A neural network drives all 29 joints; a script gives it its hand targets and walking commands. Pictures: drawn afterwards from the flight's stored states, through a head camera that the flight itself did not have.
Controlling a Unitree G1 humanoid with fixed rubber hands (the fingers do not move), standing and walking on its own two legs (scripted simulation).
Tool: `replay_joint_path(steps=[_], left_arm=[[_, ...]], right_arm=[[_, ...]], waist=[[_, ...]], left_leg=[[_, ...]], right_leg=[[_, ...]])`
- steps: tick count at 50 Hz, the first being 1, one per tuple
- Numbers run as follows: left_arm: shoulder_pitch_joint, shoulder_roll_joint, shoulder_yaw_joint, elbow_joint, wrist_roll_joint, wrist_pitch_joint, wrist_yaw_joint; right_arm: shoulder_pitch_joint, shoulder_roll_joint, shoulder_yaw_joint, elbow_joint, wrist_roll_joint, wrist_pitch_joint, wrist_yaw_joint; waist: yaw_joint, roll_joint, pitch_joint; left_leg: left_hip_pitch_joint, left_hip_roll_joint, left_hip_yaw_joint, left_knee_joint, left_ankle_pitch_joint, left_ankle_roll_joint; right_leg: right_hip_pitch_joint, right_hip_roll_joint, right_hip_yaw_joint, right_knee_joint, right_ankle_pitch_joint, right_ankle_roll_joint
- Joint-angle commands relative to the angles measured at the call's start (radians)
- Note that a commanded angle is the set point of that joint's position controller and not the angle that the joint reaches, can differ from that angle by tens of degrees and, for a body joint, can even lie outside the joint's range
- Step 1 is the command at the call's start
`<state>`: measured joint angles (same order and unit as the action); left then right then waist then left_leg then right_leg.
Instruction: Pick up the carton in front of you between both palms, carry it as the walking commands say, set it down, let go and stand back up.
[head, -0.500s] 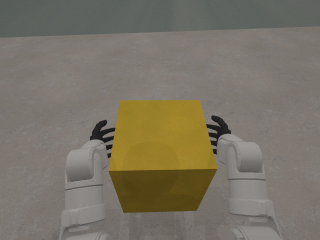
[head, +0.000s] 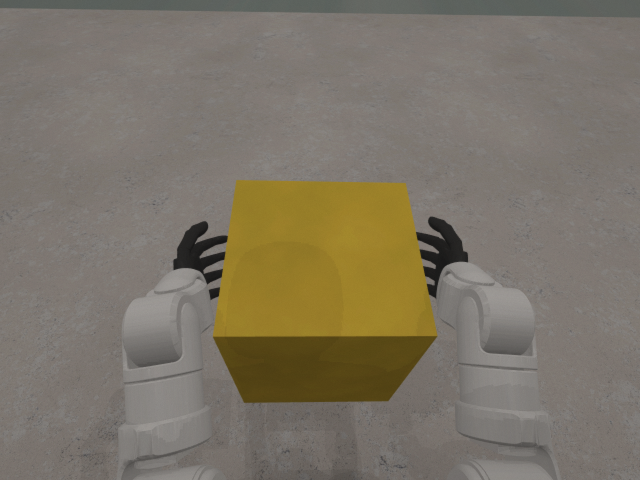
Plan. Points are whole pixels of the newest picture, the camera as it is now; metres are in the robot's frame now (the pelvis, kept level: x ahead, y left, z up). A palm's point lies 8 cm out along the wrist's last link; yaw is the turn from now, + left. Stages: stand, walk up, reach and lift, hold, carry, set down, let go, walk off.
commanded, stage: carry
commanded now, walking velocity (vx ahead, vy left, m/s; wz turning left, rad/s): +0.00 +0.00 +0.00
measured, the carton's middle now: (319, 300) +0.35 +0.00 +0.04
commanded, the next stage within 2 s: none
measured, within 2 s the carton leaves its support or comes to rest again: neither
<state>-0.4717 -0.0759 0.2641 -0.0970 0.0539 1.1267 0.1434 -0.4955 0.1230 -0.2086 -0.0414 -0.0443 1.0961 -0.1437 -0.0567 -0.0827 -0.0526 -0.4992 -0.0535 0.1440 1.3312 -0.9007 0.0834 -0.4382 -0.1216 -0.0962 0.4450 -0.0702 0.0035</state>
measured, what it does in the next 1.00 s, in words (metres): stands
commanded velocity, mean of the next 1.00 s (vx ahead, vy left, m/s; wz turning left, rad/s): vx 0.00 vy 0.00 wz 0.00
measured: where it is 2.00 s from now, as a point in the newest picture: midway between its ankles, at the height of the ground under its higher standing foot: outside the picture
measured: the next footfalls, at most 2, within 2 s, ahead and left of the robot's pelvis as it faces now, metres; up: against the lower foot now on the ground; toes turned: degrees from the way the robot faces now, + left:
none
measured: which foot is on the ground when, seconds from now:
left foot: down 0.00-1.00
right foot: down 0.00-1.00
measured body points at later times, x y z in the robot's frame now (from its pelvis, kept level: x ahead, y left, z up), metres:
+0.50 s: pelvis -0.02 +0.00 +0.00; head -0.03 +0.01 +0.45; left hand +0.32 +0.15 +0.11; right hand +0.32 -0.15 +0.12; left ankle -0.10 +0.07 -0.60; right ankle +0.09 -0.13 -0.74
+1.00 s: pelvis +0.00 -0.01 +0.00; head -0.02 -0.01 +0.45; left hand +0.34 +0.14 +0.11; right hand +0.33 -0.17 +0.12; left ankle -0.10 +0.07 -0.60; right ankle +0.09 -0.13 -0.74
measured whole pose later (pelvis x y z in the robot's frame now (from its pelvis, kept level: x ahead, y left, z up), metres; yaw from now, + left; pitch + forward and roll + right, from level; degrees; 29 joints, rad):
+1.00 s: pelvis +0.00 -0.01 +0.00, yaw +0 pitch +2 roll +4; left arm -0.47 -0.07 0.27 -0.01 0.06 1.13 0.14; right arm -0.51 0.10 -0.19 0.05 -0.06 1.12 -0.14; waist -0.05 -0.08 -0.10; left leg -0.45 -0.06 0.14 1.30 -0.89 0.06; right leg -0.40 -0.13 -0.09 0.46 -0.08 0.00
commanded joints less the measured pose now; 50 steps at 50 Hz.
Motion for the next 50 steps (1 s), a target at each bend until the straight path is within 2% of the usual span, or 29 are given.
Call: replay_joint_path(steps=[1,3,4,6,7,8,9,10,15,18,19,22,23,25,26,28,29,31,33,35,37,38,39,41,42,45,46,49,50], left_arm=[[-0.601,-0.872,-0.697,-0.088,-0.286,-0.013,-0.114],[-0.617,-0.860,-0.707,-0.107,-0.284,-0.016,-0.113],[-0.627,-0.859,-0.712,-0.133,-0.290,-0.016,-0.111],[-0.634,-0.837,-0.719,-0.132,-0.290,-0.014,-0.106],[-0.573,-0.834,-0.701,-0.085,-0.279,-0.009,-0.104],[-0.570,-0.831,-0.697,-0.079,-0.275,-0.010,-0.104],[-0.580,-0.834,-0.702,-0.118,-0.278,-0.015,-0.105],[-0.577,-0.834,-0.700,-0.089,-0.272,-0.010,-0.105],[-0.625,-0.858,-0.715,-0.115,-0.289,-0.008,-0.114],[-0.626,-0.822,-0.699,-0.110,-0.276,-0.009,-0.109],[-0.590,-0.821,-0.686,-0.065,-0.273,-0.003,-0.107],[-0.616,-0.824,-0.684,-0.075,-0.278,-0.006,-0.109],[-0.617,-0.820,-0.683,-0.052,-0.274,0.000,-0.107],[-0.596,-0.836,-0.667,-0.017,-0.264,0.000,-0.113],[-0.619,-0.832,-0.668,-0.051,-0.263,-0.006,-0.113],[-0.614,-0.831,-0.655,-0.015,-0.262,-0.002,-0.114],[-0.641,-0.833,-0.657,-0.031,-0.263,-0.005,-0.114],[-0.681,-0.844,-0.673,-0.059,-0.276,-0.011,-0.112],[-0.660,-0.842,-0.659,-0.023,-0.275,-0.006,-0.110],[-0.638,-0.831,-0.643,-0.015,-0.270,-0.011,-0.111],[-0.642,-0.833,-0.637,-0.005,-0.274,-0.013,-0.112],[-0.644,-0.820,-0.641,0.002,-0.272,-0.010,-0.109],[-0.629,-0.820,-0.620,0.006,-0.260,-0.010,-0.108],[-0.610,-0.807,-0.609,0.029,-0.247,-0.008,-0.106],[-0.638,-0.818,-0.625,-0.011,-0.260,-0.012,-0.107],[-0.650,-0.825,-0.623,-0.014,-0.276,-0.015,-0.108],[-0.640,-0.816,-0.614,0.019,-0.261,-0.012,-0.105],[-0.648,-0.812,-0.617,-0.006,-0.253,-0.011,-0.102],[-0.656,-0.824,-0.624,-0.021,-0.259,-0.010,-0.102]], right_arm=[[-0.606,0.888,0.703,-0.080,0.303,0.009,0.112],[-0.601,0.875,0.703,-0.094,0.302,0.009,0.111],[-0.605,0.892,0.711,-0.099,0.312,0.006,0.112],[-0.591,0.882,0.708,-0.093,0.312,0.007,0.112],[-0.565,0.861,0.701,-0.073,0.305,0.013,0.111],[-0.569,0.857,0.696,-0.076,0.300,0.012,0.110],[-0.570,0.864,0.698,-0.082,0.305,0.012,0.113],[-0.579,0.862,0.698,-0.068,0.301,0.013,0.112],[-0.582,0.856,0.672,-0.061,0.289,0.014,0.114],[-0.576,0.856,0.667,-0.035,0.273,0.018,0.107],[-0.563,0.841,0.659,-0.025,0.269,0.020,0.105],[-0.588,0.845,0.659,-0.035,0.268,0.022,0.103],[-0.570,0.833,0.641,-0.005,0.255,0.023,0.102],[-0.569,0.844,0.636,0.007,0.248,0.025,0.098],[-0.580,0.855,0.635,0.013,0.249,0.024,0.098],[-0.570,0.848,0.632,0.022,0.241,0.026,0.099],[-0.575,0.857,0.622,0.029,0.239,0.025,0.100],[-0.623,0.869,0.632,0.005,0.248,0.018,0.098],[-0.612,0.874,0.627,0.022,0.248,0.021,0.093],[-0.602,0.880,0.630,0.039,0.249,0.024,0.090],[-0.616,0.873,0.646,0.015,0.254,0.019,0.086],[-0.608,0.871,0.643,0.019,0.251,0.021,0.086],[-0.628,0.873,0.645,0.018,0.257,0.024,0.085],[-0.616,0.879,0.647,0.031,0.264,0.026,0.087],[-0.621,0.885,0.636,0.022,0.261,0.023,0.086],[-0.617,0.910,0.644,0.027,0.274,0.020,0.087],[-0.626,0.899,0.648,0.026,0.274,0.022,0.089],[-0.616,0.901,0.637,0.043,0.275,0.026,0.095],[-0.618,0.909,0.633,0.038,0.274,0.025,0.094]], waist=[[0.006,0.092,-0.371],[0.010,0.093,-0.388],[0.014,0.068,-0.404],[0.007,0.061,-0.421],[0.003,0.069,-0.428],[0.010,0.076,-0.396],[0.015,0.059,-0.411],[0.016,0.060,-0.407],[0.011,0.127,-0.330],[0.018,0.041,-0.358],[0.022,0.053,-0.358],[0.018,0.064,-0.346],[0.010,0.094,-0.339],[0.025,0.099,-0.304],[0.034,0.068,-0.314],[0.019,0.034,-0.317],[0.024,0.053,-0.301],[0.025,0.045,-0.299],[0.021,0.065,-0.298],[0.050,0.021,-0.308],[0.042,-0.003,-0.309],[0.028,-0.039,-0.310],[0.023,-0.046,-0.312],[0.020,-0.008,-0.317],[0.024,0.012,-0.340],[0.044,-0.028,-0.369],[0.038,-0.038,-0.355],[0.020,0.020,-0.345],[0.027,0.029,-0.347]], left_leg=[[0.029,0.129,-0.233,-0.257,0.443,0.068],[0.032,0.121,-0.204,-0.218,0.463,0.063],[0.040,0.116,-0.183,-0.194,0.474,0.056],[0.022,0.105,-0.168,-0.189,0.420,0.055],[0.022,0.104,-0.177,-0.211,0.351,0.064],[-0.003,0.112,-0.193,-0.220,0.380,0.064],[0.004,0.107,-0.184,-0.200,0.336,0.066],[-0.016,0.105,-0.175,-0.223,0.278,0.064],[0.006,0.133,-0.220,-0.271,0.369,0.074],[-0.047,0.114,-0.198,-0.222,0.247,0.073],[-0.066,0.109,-0.186,-0.231,0.220,0.067],[-0.057,0.115,-0.196,-0.263,0.219,0.065],[-0.067,0.123,-0.208,-0.292,0.194,0.067],[-0.104,0.125,-0.214,-0.293,0.160,0.082],[-0.087,0.120,-0.198,-0.265,0.164,0.078],[-0.110,0.101,-0.184,-0.254,0.117,0.066],[-0.106,0.101,-0.187,-0.274,0.120,0.066],[-0.090,0.080,-0.160,-0.270,0.106,0.064],[-0.101,0.100,-0.188,-0.309,0.096,0.071],[-0.122,0.087,-0.158,-0.261,0.091,0.071],[-0.108,0.076,-0.143,-0.256,0.134,0.060],[-0.083,0.051,-0.110,-0.227,0.156,0.052],[-0.062,0.056,-0.125,-0.244,0.164,0.052],[-0.040,0.067,-0.146,-0.282,0.177,0.055],[-0.046,0.072,-0.157,-0.273,0.179,0.059],[-0.082,0.046,-0.115,-0.206,0.189,0.047],[-0.095,0.051,-0.119,-0.224,0.189,0.042],[-0.057,0.070,-0.154,-0.288,0.215,0.051],[-0.049,0.089,-0.180,-0.288,0.241,0.056]], right_leg=[[0.264,-0.001,0.021,0.038,0.285,-0.051],[0.285,0.002,0.015,0.035,0.292,-0.054],[0.309,-0.002,0.016,0.025,0.322,-0.054],[0.337,-0.018,0.031,0.047,0.360,-0.050],[0.333,-0.002,0.010,0.059,0.314,-0.045],[0.329,0.002,0.016,0.049,0.299,-0.052],[0.344,-0.009,0.032,0.044,0.293,-0.053],[0.348,-0.006,0.020,0.045,0.274,-0.048],[0.252,0.010,0.008,0.041,0.237,-0.050],[0.343,-0.007,0.023,0.035,0.242,-0.046],[0.354,-0.005,0.018,0.054,0.228,-0.045],[0.320,-0.014,0.033,0.070,0.250,-0.040],[0.308,-0.018,0.034,0.068,0.219,-0.038],[0.311,0.008,0.019,0.053,0.118,-0.034],[0.321,-0.005,0.034,0.036,0.126,-0.032],[0.327,-0.031,0.058,0.045,0.145,-0.028],[0.306,-0.042,0.074,0.029,0.158,-0.029],[0.301,-0.038,0.082,-0.004,0.013,-0.008],[0.304,-0.005,0.047,0.008,-0.038,0.003],[0.349,0.005,0.026,0.013,-0.058,0.010],[0.343,-0.041,0.083,-0.012,0.055,0.000],[0.323,-0.062,0.098,-0.031,0.044,0.001],[0.319,-0.071,0.102,-0.032,0.053,0.002],[0.309,-0.065,0.098,-0.027,0.091,0.011],[0.333,-0.052,0.086,-0.010,0.135,0.012],[0.398,-0.058,0.077,0.015,0.160,0.009],[0.394,-0.073,0.097,0.016,0.177,0.005],[0.338,-0.070,0.088,0.023,0.187,0.002],[0.327,-0.067,0.086,0.031,0.262,-0.005]])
